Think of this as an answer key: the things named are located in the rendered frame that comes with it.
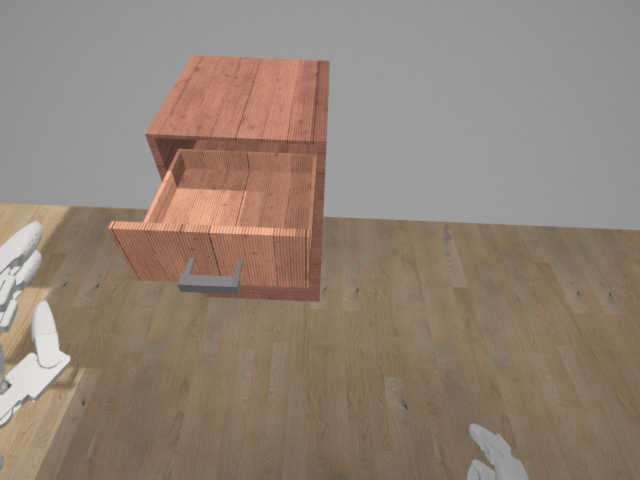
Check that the drawer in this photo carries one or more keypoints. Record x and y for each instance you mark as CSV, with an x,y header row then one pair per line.
x,y
222,206

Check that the cabinet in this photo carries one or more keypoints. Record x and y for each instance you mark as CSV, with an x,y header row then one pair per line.
x,y
252,105

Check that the right robot hand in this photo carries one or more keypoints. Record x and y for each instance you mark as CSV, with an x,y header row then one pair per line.
x,y
498,453

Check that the left robot hand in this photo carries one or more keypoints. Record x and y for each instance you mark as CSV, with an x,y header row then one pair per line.
x,y
29,380

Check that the handle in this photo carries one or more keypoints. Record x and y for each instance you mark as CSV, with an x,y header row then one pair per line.
x,y
208,283

